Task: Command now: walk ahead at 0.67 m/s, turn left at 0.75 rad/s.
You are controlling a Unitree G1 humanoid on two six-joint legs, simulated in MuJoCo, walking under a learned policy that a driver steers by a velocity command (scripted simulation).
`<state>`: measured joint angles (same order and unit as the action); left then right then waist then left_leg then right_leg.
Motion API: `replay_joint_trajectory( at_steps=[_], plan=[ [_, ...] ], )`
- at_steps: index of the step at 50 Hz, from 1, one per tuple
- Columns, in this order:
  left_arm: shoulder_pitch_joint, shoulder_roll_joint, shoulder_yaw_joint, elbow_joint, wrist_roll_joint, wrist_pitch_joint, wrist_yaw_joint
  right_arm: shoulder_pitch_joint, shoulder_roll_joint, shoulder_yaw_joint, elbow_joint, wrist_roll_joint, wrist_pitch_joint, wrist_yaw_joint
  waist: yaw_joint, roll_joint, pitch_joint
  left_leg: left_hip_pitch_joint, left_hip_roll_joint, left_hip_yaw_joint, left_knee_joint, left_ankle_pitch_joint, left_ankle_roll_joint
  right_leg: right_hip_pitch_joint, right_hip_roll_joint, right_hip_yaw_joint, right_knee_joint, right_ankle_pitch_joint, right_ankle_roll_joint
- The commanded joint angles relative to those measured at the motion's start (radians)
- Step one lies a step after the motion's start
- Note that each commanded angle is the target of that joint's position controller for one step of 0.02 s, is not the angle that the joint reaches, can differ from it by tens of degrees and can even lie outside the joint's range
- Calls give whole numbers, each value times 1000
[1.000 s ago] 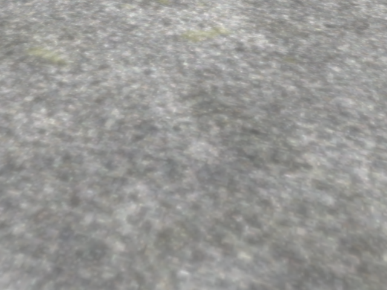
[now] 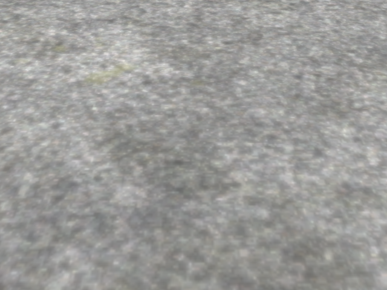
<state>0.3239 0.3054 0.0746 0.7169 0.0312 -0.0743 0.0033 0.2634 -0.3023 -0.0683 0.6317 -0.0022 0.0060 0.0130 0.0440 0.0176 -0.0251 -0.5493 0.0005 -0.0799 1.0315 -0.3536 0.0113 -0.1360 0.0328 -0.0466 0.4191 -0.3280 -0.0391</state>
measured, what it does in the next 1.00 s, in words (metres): walks ahead: left foot, then right foot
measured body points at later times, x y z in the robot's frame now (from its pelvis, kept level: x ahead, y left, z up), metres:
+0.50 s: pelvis +0.33 +0.18 -0.01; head +0.34 +0.18 +0.44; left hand +0.31 +0.44 -0.13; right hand +0.51 -0.05 -0.13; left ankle +0.29 +0.20 -0.74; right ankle +0.37 +0.01 -0.64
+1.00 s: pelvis +0.77 +0.30 +0.00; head +0.78 +0.31 +0.44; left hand +0.70 +0.58 -0.14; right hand +1.02 +0.12 -0.05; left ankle +0.86 +0.51 -0.66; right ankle +0.73 +0.28 -0.74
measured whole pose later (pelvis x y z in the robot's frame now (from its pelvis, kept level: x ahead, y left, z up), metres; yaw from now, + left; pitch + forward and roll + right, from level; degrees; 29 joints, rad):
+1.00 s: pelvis +0.77 +0.30 +0.00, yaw +0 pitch +0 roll -1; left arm 0.51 0.30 0.06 0.92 0.01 -0.05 -0.01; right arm 0.02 -0.22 0.07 0.59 -0.07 -0.07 0.02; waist 0.07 0.00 0.01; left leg -0.68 0.12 -0.14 1.06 -0.23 -0.05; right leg -0.13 0.23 0.09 0.41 -0.26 -0.19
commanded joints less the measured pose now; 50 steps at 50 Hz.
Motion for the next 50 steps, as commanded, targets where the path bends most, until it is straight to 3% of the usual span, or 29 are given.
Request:
replay_joint_trajectory(
  at_steps=[1,4,10,11,13,14,15,16,17,18,19,20,21,22,24,27,32,35,37,38,39,40,41,42,43,44,45,47,50],
  plan=[
    [16,117,19,-34,22,-12,4,-176,-78,-18,-125,-50,9,67,30,-98,106,-422,73,13,188,93,0,176,-323,297,-311,-218,-101],
    [68,110,11,9,9,-26,-1,-204,-76,-11,-125,-34,20,88,26,-111,128,-420,87,24,190,173,3,169,-295,118,-319,-44,-68],
    [157,133,6,83,17,-30,8,-405,-44,26,-177,-37,14,114,66,-114,216,-285,78,203,-149,188,81,199,-295,-135,-346,245,-38],
    [147,142,4,90,17,-27,11,-392,-37,32,-172,-37,13,109,43,-114,205,-200,47,243,-212,146,113,204,-285,-191,-289,497,-26],
    [163,190,8,104,13,-13,17,-283,-59,22,-140,-35,11,84,-38,-148,88,20,-69,315,-234,50,166,245,-307,-230,-48,1180,-21],
    [157,231,18,100,11,2,18,-125,-95,3,-101,-31,4,71,-126,-167,-15,216,-124,313,-238,-16,192,208,-331,-226,175,1334,-27],
    [119,248,20,79,6,6,13,116,-150,-29,-26,-30,-5,53,-245,-147,-139,551,-150,247,-308,12,228,37,-328,-218,473,1248,-14],
    [158,149,-4,52,14,0,-3,166,-245,-63,24,-38,-1,30,-208,17,-198,862,-2,-30,-398,-160,246,-317,-231,-195,808,466,14],
    [108,79,-25,-49,3,-22,-20,132,-352,-84,-5,-29,10,21,-151,204,-301,996,260,-641,-642,-413,345,-620,-59,-71,1131,-153,56],
    [-38,148,-15,-81,-1,-35,-18,171,-311,-78,0,-27,12,17,-213,30,-287,957,272,-695,-753,-366,308,-697,-90,102,1158,-9,35],
    [-41,128,-22,-78,-26,-38,-13,149,-274,-68,34,-37,2,2,-166,19,-144,822,291,-578,-765,-212,288,-714,-126,77,1137,49,24],
    [-9,107,-33,-47,-22,-34,-9,105,-207,-49,44,-42,-18,-5,-107,-60,-42,639,258,-446,-756,-69,255,-648,-176,73,1052,82,18],
    [25,82,-39,-21,-6,-19,-16,44,-160,-30,49,-40,-36,-8,-53,-75,-2,491,202,-326,-770,-24,226,-559,-204,88,983,86,11],
    [89,67,-44,8,-1,6,-25,21,-128,-16,49,-37,-55,-7,-13,-24,9,389,197,-263,-800,22,223,-479,-214,104,952,94,14],
    [73,52,-42,32,-6,44,-38,43,-89,-3,84,-23,-93,2,2,-10,82,300,165,-161,-865,70,185,-474,-214,124,879,101,15],
    [-80,35,-39,14,-32,51,-47,102,-83,1,126,-20,-120,16,-43,-3,190,337,94,50,-933,380,68,-595,-144,120,710,246,-10],
    [-218,-2,-61,-13,-32,23,-74,126,-55,29,158,-10,-145,0,-56,9,162,457,72,258,-973,928,-2,-507,-58,-77,373,498,-62],
    [-144,36,-57,22,-30,31,-77,107,-122,18,166,-15,-145,-39,8,73,56,626,121,304,-844,1430,-45,-342,32,-149,276,515,-92],
    [64,116,-29,81,-24,49,-65,58,-177,1,154,-33,-113,-71,132,107,-51,674,160,301,-534,1686,-61,-135,101,-164,278,385,-120],
    [285,166,-3,143,-21,55,-56,-20,-200,-8,130,-47,-94,-79,246,106,-116,589,175,283,-248,1681,-57,61,90,-103,265,317,-168],
    [479,208,29,190,-33,58,-40,-120,-216,-20,117,-37,-75,-73,371,18,-136,421,81,304,268,1249,-45,241,17,13,143,303,-261],
    [407,186,27,226,-50,69,-26,-224,-30,32,71,-59,-96,-40,265,-267,4,-8,-128,238,656,-51,-22,323,-17,120,245,359,-268],
    [231,240,28,157,-16,61,-21,-30,47,63,-21,-24,-111,-28,30,-300,-121,-321,-120,32,819,-184,-54,471,-182,615,154,277,-464],
    [181,197,31,110,-14,61,-13,-28,-17,75,-37,-43,-138,-17,50,-140,-166,-367,-70,-80,714,-111,-27,448,-282,878,-115,-132,-485],
    [138,132,20,107,-8,59,-6,-65,-78,70,-26,-53,-152,-7,5,52,-20,-330,-9,-80,558,-9,-1,242,-267,856,-228,-290,-415],
    [94,123,15,111,-9,49,-5,-91,-82,70,-29,-70,-144,-7,-46,110,65,-270,27,-60,447,6,-8,73,-227,776,-249,-242,-366],
    [82,136,14,104,-10,30,-1,-92,-78,77,-29,-86,-120,-8,-73,110,110,-218,50,-54,374,0,-27,-43,-181,713,-247,-159,-349],
    [56,135,8,101,-18,0,-5,-128,-68,89,-44,-88,-74,-5,-100,102,168,-86,97,-1,161,33,-65,-277,-87,556,-288,-76,-322],
    [69,155,26,97,-27,-17,-11,-291,-36,107,-109,-48,-70,8,-28,15,167,55,108,55,-187,273,-91,-355,-9,434,-299,135,-278]
  ],
)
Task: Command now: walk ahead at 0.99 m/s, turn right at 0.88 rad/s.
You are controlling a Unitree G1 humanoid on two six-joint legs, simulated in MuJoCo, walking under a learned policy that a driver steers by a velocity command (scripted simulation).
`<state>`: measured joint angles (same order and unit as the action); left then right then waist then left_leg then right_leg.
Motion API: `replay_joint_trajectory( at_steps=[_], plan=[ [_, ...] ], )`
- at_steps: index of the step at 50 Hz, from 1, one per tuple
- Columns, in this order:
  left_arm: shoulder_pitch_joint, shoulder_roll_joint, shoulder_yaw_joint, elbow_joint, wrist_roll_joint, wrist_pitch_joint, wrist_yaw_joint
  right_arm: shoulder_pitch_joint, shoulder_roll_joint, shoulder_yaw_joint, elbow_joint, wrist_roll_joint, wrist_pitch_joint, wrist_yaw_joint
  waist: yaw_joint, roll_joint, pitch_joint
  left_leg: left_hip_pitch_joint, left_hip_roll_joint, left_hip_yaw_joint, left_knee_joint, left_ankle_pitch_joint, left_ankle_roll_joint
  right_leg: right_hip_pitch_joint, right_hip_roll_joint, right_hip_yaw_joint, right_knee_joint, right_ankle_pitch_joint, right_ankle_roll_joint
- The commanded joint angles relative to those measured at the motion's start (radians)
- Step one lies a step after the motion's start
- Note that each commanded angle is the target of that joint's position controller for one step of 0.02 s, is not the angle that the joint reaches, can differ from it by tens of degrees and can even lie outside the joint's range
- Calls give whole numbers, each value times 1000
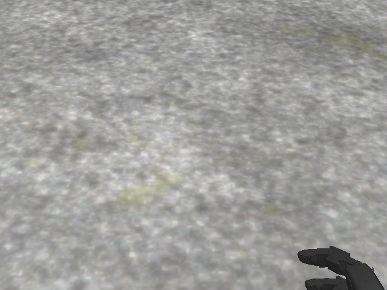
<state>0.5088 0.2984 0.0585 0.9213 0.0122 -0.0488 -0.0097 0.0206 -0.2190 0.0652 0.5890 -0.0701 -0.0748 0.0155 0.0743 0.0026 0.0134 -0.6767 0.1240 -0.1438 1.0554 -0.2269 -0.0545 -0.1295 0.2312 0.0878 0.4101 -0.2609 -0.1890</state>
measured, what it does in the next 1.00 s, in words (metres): walks ahead, turning right: left foot, then right foot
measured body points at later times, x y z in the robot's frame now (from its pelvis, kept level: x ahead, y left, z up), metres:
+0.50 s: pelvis +0.43 +0.05 +0.00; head +0.47 +0.02 +0.44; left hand +0.78 +0.14 -0.05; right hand +0.26 -0.21 -0.12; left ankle +0.35 +0.21 -0.73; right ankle +0.56 -0.10 -0.68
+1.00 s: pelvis +0.64 +0.00 +0.00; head +0.67 -0.01 +0.45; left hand +0.92 +0.14 -0.10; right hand +0.61 -0.30 -0.10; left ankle +0.75 +0.10 -0.70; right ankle +0.61 -0.09 -0.73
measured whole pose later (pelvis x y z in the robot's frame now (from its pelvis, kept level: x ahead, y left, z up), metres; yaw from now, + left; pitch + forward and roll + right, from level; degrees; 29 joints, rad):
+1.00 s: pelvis +0.64 +0.00 +0.00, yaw -30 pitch +1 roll -2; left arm 0.10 0.25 0.04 0.72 0.02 0.01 0.03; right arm 0.24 -0.29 -0.04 0.67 0.02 0.02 -0.02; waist -0.01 0.03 0.02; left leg -0.51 0.09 -0.01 0.85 -0.31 -0.07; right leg -0.28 0.05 -0.08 0.48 -0.22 -0.05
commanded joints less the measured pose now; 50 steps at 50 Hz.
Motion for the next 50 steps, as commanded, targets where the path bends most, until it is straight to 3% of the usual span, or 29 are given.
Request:
replay_joint_trajectory(
  at_steps=[1,4,6,7,8,9,10,11,12,13,14,16,18,21,22,25,27,28,29,30,31,32,33,34,36,40,44,47,50],
  plan=[
    [-97,164,47,-103,-16,-42,-3,-89,-103,-21,-79,32,10,6,-24,5,114,211,-32,133,-308,234,-21,-326,-195,286,-277,133,-100],
    [-54,187,64,-99,-19,-37,-12,-127,-117,-29,-95,46,2,2,33,-47,50,259,-86,143,-464,325,0,-148,-218,306,-200,346,-52],
    [-60,200,72,-104,-13,-32,-3,-88,-151,-44,-86,42,-8,-6,16,-63,5,335,-119,126,-555,265,13,-45,-232,329,-96,478,-13],
    [-75,222,76,-109,-7,-33,-1,-2,-194,-63,-60,43,-13,-16,-28,-59,-61,437,-146,122,-560,176,26,-6,-232,328,22,618,10],
    [-117,255,82,-117,-2,-36,-5,163,-237,-86,-20,45,-20,-28,-131,-43,-160,619,-146,124,-561,102,41,-25,-206,300,220,675,33],
    [-178,228,76,-137,0,-50,-7,395,-296,-117,30,34,-27,-46,-253,-26,-268,878,-50,54,-502,-32,66,-173,-171,265,489,563,51],
    [-191,56,32,-184,-11,-62,0,571,-373,-145,61,-5,-29,-62,-279,207,-389,1119,240,-281,-572,-436,98,-418,-94,158,828,-109,52],
    [-90,23,3,-247,-45,-55,-6,446,-429,-162,52,-6,-15,-51,-143,469,-450,1126,391,-824,-811,-610,190,-632,-91,68,1012,-246,67],
    [-171,104,9,-207,-14,-29,5,318,-298,-148,24,2,-7,-45,-147,243,-266,978,325,-692,-818,-712,193,-710,-192,36,1049,-115,61],
    [-242,122,15,-212,6,-18,-7,276,-217,-130,28,12,-2,-40,-150,117,-151,850,269,-466,-796,-518,175,-701,-231,3,994,-37,71],
    [-284,117,16,-215,15,-8,-22,282,-186,-123,52,9,-1,-36,-142,48,-92,760,222,-310,-796,-305,156,-672,-262,-4,953,-13,82],
    [-332,66,5,-252,27,20,-48,347,-137,-108,126,19,-14,-34,-115,94,-9,670,173,-100,-798,30,132,-669,-303,-12,924,-16,100],
    [-385,35,-7,-298,27,41,-48,376,-107,-101,168,46,-33,-19,-89,92,18,661,164,59,-763,545,115,-700,-302,-48,888,-36,112],
    [-449,17,-28,-364,22,40,-64,272,-145,-111,169,59,-45,-20,-32,126,47,540,106,257,-815,687,100,-577,-278,-111,583,129,125],
    [-392,48,-13,-348,-88,17,-56,87,-233,-143,90,92,-36,-50,-3,150,71,485,53,306,-830,599,93,-499,-291,-107,443,234,150],
    [-358,95,12,-336,-42,6,-67,160,-320,-171,92,92,-34,-87,9,97,-42,511,53,347,-684,893,64,-195,-178,-208,271,338,146],
    [-196,174,53,-307,-34,24,-63,162,-343,-186,77,115,-22,-86,87,110,-124,500,70,329,-420,995,57,22,-140,-186,241,312,78],
    [-64,224,84,-272,-37,34,-50,164,-300,-176,64,119,-18,-77,136,45,-172,390,39,316,-170,749,36,222,-144,-133,186,388,30],
    [-94,244,87,-273,-53,41,-22,230,-180,-143,77,88,-14,-57,76,-153,-99,201,-93,312,138,-197,-9,307,-215,-13,101,560,-26],
    [-211,319,80,-365,-3,30,-15,376,-133,-118,40,45,-23,-41,-64,-327,-224,-16,-210,199,523,-497,-45,457,-437,419,201,1083,-232],
    [-229,300,73,-418,27,23,-23,420,-242,-123,25,58,-36,-29,-19,-208,-502,-44,-185,-13,631,-453,-40,546,-603,630,95,1019,-362],
    [-309,252,64,-432,22,23,-24,350,-296,-130,17,96,-33,-27,-36,-58,-472,-75,-145,-23,557,-327,-14,435,-594,659,-17,546,-327],
    [-381,180,44,-436,-10,15,-23,290,-299,-136,28,94,-17,-43,-64,78,-326,-62,-85,1,442,-250,-12,243,-535,572,-40,390,-238],
    [-413,126,20,-426,-25,7,-18,285,-288,-134,47,84,9,-60,-89,114,-234,-7,-48,15,382,-223,-22,82,-509,483,-32,453,-192],
    [-418,97,2,-371,-6,-2,-15,318,-259,-133,65,80,43,-70,-129,49,-138,167,-10,42,244,-229,-27,-194,-442,293,-35,614,-142],
    [-396,82,-5,-281,26,-11,9,314,-134,-101,78,77,36,-61,-113,-33,-185,283,-29,84,-48,-53,-33,-214,-370,24,-28,810,-85],
    [-406,116,14,-266,19,28,28,209,-181,-122,30,99,62,-50,-66,-84,-136,205,-27,105,-113,-2,-42,-140,-432,15,-78,526,-87],
    [-396,103,19,-256,6,53,40,164,-182,-131,-3,94,84,-39,-45,-102,-80,146,-13,119,-148,-68,-29,-86,-484,35,-85,352,-82],
    [-400,112,30,-253,-7,64,48,175,-170,-135,-16,92,88,-19,-51,-118,-79,179,-28,157,-248,-119,5,-28,-516,20,-38,386,-52]
  ],
)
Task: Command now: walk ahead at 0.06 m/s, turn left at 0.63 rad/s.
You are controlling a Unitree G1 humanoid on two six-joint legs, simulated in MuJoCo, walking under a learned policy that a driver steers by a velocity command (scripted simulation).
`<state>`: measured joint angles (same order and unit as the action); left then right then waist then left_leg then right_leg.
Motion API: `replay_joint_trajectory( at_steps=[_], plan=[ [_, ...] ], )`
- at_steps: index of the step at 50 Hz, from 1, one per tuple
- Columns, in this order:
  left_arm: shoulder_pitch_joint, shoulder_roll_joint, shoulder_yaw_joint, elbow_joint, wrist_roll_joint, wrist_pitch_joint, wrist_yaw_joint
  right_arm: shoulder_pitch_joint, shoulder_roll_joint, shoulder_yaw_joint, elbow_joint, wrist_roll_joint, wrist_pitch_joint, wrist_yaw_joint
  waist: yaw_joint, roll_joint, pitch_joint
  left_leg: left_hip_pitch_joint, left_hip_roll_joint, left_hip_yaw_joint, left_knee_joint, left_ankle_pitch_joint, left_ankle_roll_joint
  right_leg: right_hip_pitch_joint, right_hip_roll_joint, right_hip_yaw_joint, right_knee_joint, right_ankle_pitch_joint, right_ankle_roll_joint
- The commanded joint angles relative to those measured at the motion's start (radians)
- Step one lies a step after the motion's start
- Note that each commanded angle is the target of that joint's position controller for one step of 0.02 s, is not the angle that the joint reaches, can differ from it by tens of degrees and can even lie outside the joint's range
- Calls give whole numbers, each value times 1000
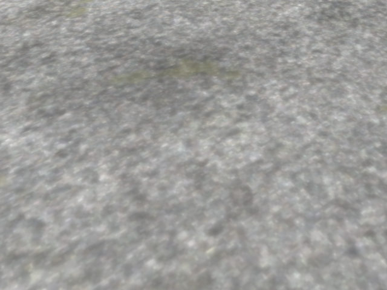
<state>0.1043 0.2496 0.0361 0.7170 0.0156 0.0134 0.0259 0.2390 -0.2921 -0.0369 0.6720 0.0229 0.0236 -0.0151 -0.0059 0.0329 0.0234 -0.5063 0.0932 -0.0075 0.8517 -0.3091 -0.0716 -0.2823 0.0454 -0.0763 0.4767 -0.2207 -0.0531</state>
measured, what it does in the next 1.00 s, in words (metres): steps on the spot, turning left: left foot, then right foot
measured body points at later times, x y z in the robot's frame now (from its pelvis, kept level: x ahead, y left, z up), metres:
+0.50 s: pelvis +0.05 +0.05 +0.01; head +0.09 +0.08 +0.45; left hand +0.11 +0.38 -0.09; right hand +0.33 -0.15 -0.06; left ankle +0.03 +0.13 -0.73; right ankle +0.16 -0.07 -0.70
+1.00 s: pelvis +0.06 +0.05 +0.00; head +0.09 +0.10 +0.45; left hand -0.08 +0.34 -0.10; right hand +0.39 +0.02 -0.08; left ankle -0.04 +0.14 -0.71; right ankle +0.17 -0.05 -0.73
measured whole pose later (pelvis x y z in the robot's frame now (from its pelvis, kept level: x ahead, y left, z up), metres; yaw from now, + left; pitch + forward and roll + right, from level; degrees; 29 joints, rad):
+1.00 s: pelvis +0.06 +0.05 +0.00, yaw +55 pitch +2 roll -2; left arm 0.11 0.29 0.08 0.73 -0.01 0.02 0.01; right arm 0.19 -0.32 -0.08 0.54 0.02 0.09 0.01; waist 0.01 0.02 0.08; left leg -0.44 0.10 0.03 0.78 -0.33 -0.06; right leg -0.20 -0.09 -0.21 0.44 -0.26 0.03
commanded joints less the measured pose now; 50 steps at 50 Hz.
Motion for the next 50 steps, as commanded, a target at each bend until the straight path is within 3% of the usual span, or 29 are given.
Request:
replay_joint_trajectory(
  at_steps=[1,3,4,5,6,7,8,9,10,13,17,25,28,29,30,31,32,33,34,35,37,39,41,45,50],
  plan=[
    [-5,164,56,-50,-18,4,15,-22,-94,-36,-95,0,-13,20,15,-149,-97,48,-12,41,-117,-18,39,137,-330,165,-71,367,-166],
    [7,143,58,-41,-35,5,19,60,-107,-54,-65,-5,-20,27,-20,-98,-109,196,-69,62,-346,166,89,107,-271,82,76,291,-77],
    [47,118,57,-41,-21,1,17,87,-192,-82,-69,-13,-25,18,-5,94,-85,306,41,-155,-447,494,151,-45,-173,-14,309,67,17],
    [17,93,47,-94,26,-6,10,92,-314,-107,-106,-27,-31,10,19,355,-82,468,264,-528,-432,881,339,-386,5,-9,582,-409,117],
    [-71,127,51,-112,20,-17,9,148,-266,-98,-116,-56,-41,18,-72,246,-204,520,281,-576,-468,843,424,-449,27,153,732,-455,109],
    [-87,137,57,-108,-6,-18,9,112,-246,-96,-112,-55,-50,19,-47,142,-185,521,224,-500,-458,770,379,-470,6,188,777,-376,95],
    [-80,130,58,-92,-10,-14,16,54,-227,-98,-120,-29,-47,11,-20,65,-164,503,169,-442,-447,685,324,-485,-12,195,753,-289,94],
    [-85,133,59,-85,-6,-9,22,20,-198,-89,-133,-3,-37,1,-12,45,-151,480,148,-411,-443,666,298,-479,-26,204,722,-241,101],
    [-85,131,60,-84,-6,-8,21,-5,-187,-84,-142,6,-25,-11,5,57,-153,444,115,-385,-446,648,282,-434,-23,207,694,-201,110],
    [-85,108,53,-69,-18,-17,14,0,-190,-89,-155,-4,-3,-32,4,79,-172,456,65,-384,-444,627,262,-399,20,205,576,-126,132],
    [-109,113,53,-57,-22,-24,10,-3,-211,-100,-167,0,11,-46,-4,99,-167,453,44,-457,-439,516,247,-363,43,236,403,-91,146],
    [-119,145,69,-46,-28,-55,-12,-50,-220,-108,-201,-3,30,-38,-22,154,-135,384,-2,-607,-415,442,240,-192,57,263,166,-87,124],
    [-51,168,86,-26,-32,-66,-22,-101,-214,-105,-218,8,35,-30,14,150,-130,319,-56,-634,-384,360,205,-7,39,239,-57,15,102],
    [-21,182,95,-16,-32,-65,-20,-97,-192,-97,-218,12,35,-27,21,102,-140,250,-102,-601,-330,198,172,116,-23,251,-150,126,80],
    [-33,224,100,-31,-20,-54,-14,3,-124,-78,-198,0,36,-19,-34,-91,-194,139,-198,-470,-153,-209,128,270,-224,413,-144,206,-7],
    [-37,249,98,-38,17,-42,-13,9,-147,-83,-226,8,29,-16,-51,-300,-149,-33,-297,-282,62,-376,78,243,-379,615,-176,340,-158],
    [-49,214,95,-53,22,-45,-10,6,-238,-108,-218,-3,18,-9,-41,-264,-113,-90,-206,-243,235,-317,31,185,-442,642,-189,310,-219],
    [-94,165,82,-71,11,-42,1,6,-266,-119,-193,2,20,-5,-42,-205,-82,-96,-163,-211,300,-236,15,154,-379,518,-177,231,-191],
    [-117,140,73,-80,1,-33,13,14,-251,-119,-170,2,29,-7,-40,-161,-60,-103,-144,-187,347,-167,4,136,-309,415,-168,146,-147],
    [-120,138,68,-84,-8,-25,25,22,-225,-112,-166,-1,36,-7,-32,-150,-48,-125,-136,-158,411,-118,-7,131,-282,358,-170,143,-134],
    [-89,148,64,-78,-2,-13,38,-1,-178,-92,-184,9,36,0,-10,-153,-28,-156,-97,-79,415,-70,-22,132,-260,255,-187,215,-143],
    [-34,165,68,-68,6,-6,40,-55,-151,-79,-209,12,32,0,31,-172,-41,-197,-52,-38,340,-48,-40,208,-279,212,-194,254,-163],
    [-2,185,75,-62,8,-3,35,-80,-138,-73,-224,7,29,3,53,-178,-65,-198,-17,-26,267,-53,-52,267,-312,186,-193,289,-180],
    [-28,225,93,-65,0,-2,12,-73,-113,-63,-224,-2,30,16,41,-184,-90,-53,11,22,81,-33,-31,226,-339,71,-185,317,-161],
    [-38,238,107,-56,-42,-20,-24,-32,-128,-82,-209,3,61,32,-2,-185,-93,140,-23,92,-197,9,48,199,-377,-22,-77,308,-85]
  ],
)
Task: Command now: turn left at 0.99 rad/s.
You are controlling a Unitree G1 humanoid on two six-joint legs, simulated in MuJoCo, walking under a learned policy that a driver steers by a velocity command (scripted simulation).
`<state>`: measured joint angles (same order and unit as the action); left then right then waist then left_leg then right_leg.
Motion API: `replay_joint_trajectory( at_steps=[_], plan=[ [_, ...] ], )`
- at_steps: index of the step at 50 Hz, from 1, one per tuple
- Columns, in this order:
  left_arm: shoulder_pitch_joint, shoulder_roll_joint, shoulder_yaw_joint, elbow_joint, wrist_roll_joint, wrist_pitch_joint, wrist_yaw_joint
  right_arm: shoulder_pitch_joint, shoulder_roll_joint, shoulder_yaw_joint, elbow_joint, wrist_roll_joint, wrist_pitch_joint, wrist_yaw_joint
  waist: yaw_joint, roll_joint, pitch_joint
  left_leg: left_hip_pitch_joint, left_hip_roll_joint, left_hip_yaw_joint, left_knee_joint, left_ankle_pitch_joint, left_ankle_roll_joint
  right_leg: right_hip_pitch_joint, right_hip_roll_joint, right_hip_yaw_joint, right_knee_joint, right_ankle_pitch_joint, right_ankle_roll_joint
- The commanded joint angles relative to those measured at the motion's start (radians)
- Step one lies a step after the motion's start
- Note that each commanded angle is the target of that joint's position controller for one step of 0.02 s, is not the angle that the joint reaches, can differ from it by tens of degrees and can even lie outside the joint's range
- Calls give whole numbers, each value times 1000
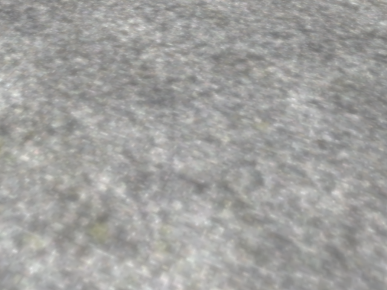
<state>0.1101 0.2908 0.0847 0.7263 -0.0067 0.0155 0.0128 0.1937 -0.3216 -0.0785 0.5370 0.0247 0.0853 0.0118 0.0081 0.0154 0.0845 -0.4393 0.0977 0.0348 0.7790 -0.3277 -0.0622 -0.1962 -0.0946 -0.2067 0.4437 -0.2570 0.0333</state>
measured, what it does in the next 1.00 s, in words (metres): steps on the spot, turning left: left foot, then right foot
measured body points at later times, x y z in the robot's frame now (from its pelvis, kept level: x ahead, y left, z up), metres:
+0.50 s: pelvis +0.05 +0.02 -0.01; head +0.09 +0.04 +0.44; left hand +0.08 +0.36 -0.09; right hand +0.36 -0.16 -0.07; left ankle +0.02 +0.13 -0.74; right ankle +0.14 -0.07 -0.74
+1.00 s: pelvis +0.04 +0.05 -0.01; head +0.05 +0.11 +0.43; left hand -0.13 +0.34 -0.12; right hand +0.38 +0.04 -0.08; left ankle -0.04 +0.12 -0.74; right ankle +0.13 -0.08 -0.70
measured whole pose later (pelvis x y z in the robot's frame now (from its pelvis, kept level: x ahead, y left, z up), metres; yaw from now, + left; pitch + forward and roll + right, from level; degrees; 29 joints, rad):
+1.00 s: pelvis +0.04 +0.05 -0.01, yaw +56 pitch +2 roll -2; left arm 0.13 0.34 0.10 0.72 0.00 0.02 0.00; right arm 0.16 -0.33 -0.09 0.54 0.00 0.06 0.00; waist 0.02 -0.02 0.09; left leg -0.37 0.03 0.03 0.63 -0.31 0.04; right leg -0.37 -0.13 -0.13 0.91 -0.53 0.08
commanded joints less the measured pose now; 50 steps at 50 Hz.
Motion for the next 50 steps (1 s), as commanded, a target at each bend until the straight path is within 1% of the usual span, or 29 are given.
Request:
replay_joint_trajectory(
  at_steps=[1,2,3,4,5,6,7,8,10,14,21,23,24,25,26,27,28,29,30,32,34,37,42,44,46,47,48,49,50],
  plan=[
    [-39,177,56,-58,-31,-23,-14,57,-104,-52,-57,1,1,3,-44,-141,-163,166,-56,59,-229,93,70,77,-219,70,43,299,-127],
    [23,129,46,-33,-27,-24,-22,140,-154,-77,-27,-4,-2,-10,-70,-22,-180,334,-70,-8,-336,234,119,-36,-154,13,222,189,-60],
    [25,70,28,-76,23,-24,-25,191,-311,-116,-41,-1,-13,-28,-50,315,-161,536,178,-400,-355,729,236,-390,-19,-41,572,-336,38],
    [-69,72,20,-136,41,-28,-12,131,-330,-105,-82,-42,-52,-16,-60,328,-254,486,290,-647,-386,706,423,-547,83,189,765,-444,62],
    [-128,124,31,-142,23,-27,-1,125,-267,-92,-73,-46,-78,-3,-96,198,-252,478,252,-562,-418,596,408,-563,69,260,827,-374,41],
    [-137,121,31,-146,10,-31,7,101,-241,-82,-52,-30,-90,-9,-66,172,-205,440,196,-499,-425,505,356,-569,61,286,800,-279,15],
    [-110,131,35,-126,18,-32,16,53,-208,-73,-52,-9,-87,-19,-35,107,-185,417,153,-453,-417,443,308,-561,43,300,754,-201,8],
    [-92,144,39,-121,23,-31,19,1,-193,-63,-62,0,-78,-29,-8,111,-176,364,129,-419,-412,461,287,-518,47,304,711,-148,11],
    [-63,130,35,-102,22,-33,11,-29,-185,-55,-74,-13,-70,-44,10,115,-206,322,90,-395,-400,528,280,-442,88,297,673,-82,27],
    [-81,94,17,-98,11,-32,5,-16,-200,-62,-63,-5,-61,-56,-4,107,-209,313,50,-445,-375,463,270,-397,146,317,462,-49,53],
    [-85,114,22,-102,2,-47,-11,-52,-204,-65,-70,-3,-45,-49,-18,178,-194,255,10,-609,-329,390,244,-252,185,356,221,-56,32],
    [-41,128,31,-91,-1,-55,-16,-81,-195,-62,-78,2,-41,-47,3,189,-197,230,-21,-639,-301,377,222,-144,177,347,82,-9,14],
    [-4,135,38,-78,0,-58,-17,-99,-184,-58,-82,8,-38,-46,26,172,-197,188,-55,-623,-269,309,194,-47,156,331,-38,101,1],
    [15,178,50,-78,10,-53,-11,-49,-133,-43,-78,6,-36,-43,4,53,-237,97,-121,-550,-142,27,146,100,3,438,-92,159,-55],
    [-28,241,55,-92,29,-39,-3,32,-85,-28,-83,3,-38,-40,-71,-254,-211,-110,-285,-329,68,-327,85,178,-210,692,-136,317,-197],
    [-18,194,49,-102,51,-42,-2,39,-189,-57,-74,-6,-50,-38,-50,-261,-181,-176,-210,-279,289,-317,35,103,-312,800,-160,291,-298],
    [-58,145,34,-121,43,-42,7,28,-238,-74,-55,0,-50,-34,-51,-197,-146,-182,-156,-244,374,-236,14,60,-271,691,-154,227,-289],
    [-93,113,26,-127,32,-35,19,25,-233,-78,-36,2,-43,-35,-51,-153,-113,-185,-131,-219,410,-159,0,30,-194,573,-150,136,-245],
    [-103,104,21,-132,20,-27,32,29,-207,-72,-28,-1,-35,-37,-45,-139,-104,-204,-121,-194,466,-103,-12,33,-155,503,-147,115,-222],
    [-77,111,16,-128,21,-17,49,16,-154,-55,-38,8,-31,-29,-21,-134,-87,-228,-89,-123,486,-52,-32,41,-133,386,-160,203,-227],
    [-17,129,22,-114,30,-11,52,-41,-121,-40,-63,12,-35,-28,22,-148,-101,-265,-51,-82,406,-33,-48,122,-148,334,-165,258,-245],
    [23,161,35,-100,30,-4,42,-71,-98,-31,-81,3,-37,-20,50,-157,-138,-251,-7,-63,287,-48,-61,203,-195,283,-162,321,-266],
    [-22,201,55,-97,9,-6,9,-42,-89,-31,-66,-1,-24,-1,23,-173,-151,-37,-10,22,47,-13,-20,128,-216,128,-133,372,-225],
    [-19,205,61,-87,-10,-15,-5,-33,-97,-39,-65,2,-9,6,11,-176,-153,25,-20,43,-55,-4,13,135,-239,103,-88,374,-196],
    [-12,184,56,-69,-36,-18,-13,31,-99,-53,-46,-4,-2,5,-40,-137,-166,193,-69,54,-267,96,71,77,-216,57,48,343,-129],
    [52,136,42,-44,-30,-21,-22,109,-157,-76,-20,-9,-6,-9,-64,-6,-189,383,-65,-23,-377,309,119,-50,-150,0,222,242,-59],
    [30,59,9,-101,33,-23,-26,159,-296,-104,-33,-11,-19,-30,-44,340,-199,605,214,-411,-347,835,244,-414,-18,-41,574,-372,41],
    [-14,93,14,-117,30,-20,-15,99,-277,-84,-66,-50,-51,-22,-67,288,-303,509,348,-539,-361,867,438,-498,43,151,771,-461,65],
    [-51,147,25,-103,-2,-10,-5,86,-204,-61,-52,-56,-73,-13,-97,167,-289,464,300,-405,-383,781,413,-478,14,195,825,-388,49]
  ],
)
Keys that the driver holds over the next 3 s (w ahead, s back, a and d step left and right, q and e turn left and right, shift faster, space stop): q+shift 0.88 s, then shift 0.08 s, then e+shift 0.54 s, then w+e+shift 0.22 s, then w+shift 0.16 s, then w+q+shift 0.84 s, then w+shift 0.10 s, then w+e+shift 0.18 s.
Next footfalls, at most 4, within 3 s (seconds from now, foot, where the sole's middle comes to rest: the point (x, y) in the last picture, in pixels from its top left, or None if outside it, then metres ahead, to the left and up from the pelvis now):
0.04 left None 0.06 0.14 -0.77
0.50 right None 0.18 -0.05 -0.77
0.94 left None -0.02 0.16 -0.77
1.46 right None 0.16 0.01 -0.77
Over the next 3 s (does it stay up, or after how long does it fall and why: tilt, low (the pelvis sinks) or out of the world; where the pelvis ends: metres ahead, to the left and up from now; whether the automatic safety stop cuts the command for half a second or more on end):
stays up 0.89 0.73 -0.01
